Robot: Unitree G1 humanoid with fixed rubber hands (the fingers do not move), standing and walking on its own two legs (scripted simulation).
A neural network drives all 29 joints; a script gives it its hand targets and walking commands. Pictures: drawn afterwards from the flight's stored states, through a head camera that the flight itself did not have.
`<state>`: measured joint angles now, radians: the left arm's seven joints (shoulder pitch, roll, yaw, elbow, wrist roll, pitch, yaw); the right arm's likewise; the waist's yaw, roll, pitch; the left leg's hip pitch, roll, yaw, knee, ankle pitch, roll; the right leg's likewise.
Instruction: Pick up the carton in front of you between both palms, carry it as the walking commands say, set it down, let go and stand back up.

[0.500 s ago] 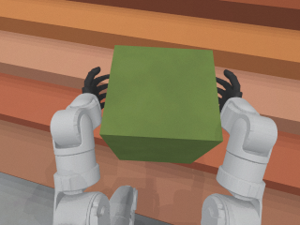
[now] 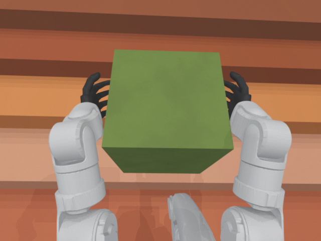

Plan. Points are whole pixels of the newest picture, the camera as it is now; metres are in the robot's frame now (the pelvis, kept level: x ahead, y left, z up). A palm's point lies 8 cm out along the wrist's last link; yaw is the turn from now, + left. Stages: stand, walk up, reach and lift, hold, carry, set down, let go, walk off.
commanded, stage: carry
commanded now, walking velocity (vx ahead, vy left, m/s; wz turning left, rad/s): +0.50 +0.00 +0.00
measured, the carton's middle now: (164, 121) +0.38 -0.05 +0.09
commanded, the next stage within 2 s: none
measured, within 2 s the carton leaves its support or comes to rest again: neither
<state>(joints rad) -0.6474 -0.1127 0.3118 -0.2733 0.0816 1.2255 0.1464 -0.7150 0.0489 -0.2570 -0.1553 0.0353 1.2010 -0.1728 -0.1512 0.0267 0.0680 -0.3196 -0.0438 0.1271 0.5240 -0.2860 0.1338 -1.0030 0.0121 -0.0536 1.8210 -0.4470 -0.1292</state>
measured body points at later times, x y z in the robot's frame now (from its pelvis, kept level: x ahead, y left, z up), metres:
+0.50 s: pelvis +0.32 +0.00 +0.12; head +0.36 +0.01 +0.57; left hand +0.68 +0.22 +0.30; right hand +0.73 -0.08 +0.30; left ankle +0.36 +0.12 -0.38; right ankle +0.26 -0.09 -0.61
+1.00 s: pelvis +0.63 +0.09 +0.25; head +0.67 +0.09 +0.70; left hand +1.02 +0.22 +0.41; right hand +1.00 -0.09 +0.42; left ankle +0.63 +0.18 -0.48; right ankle +0.68 -0.02 -0.23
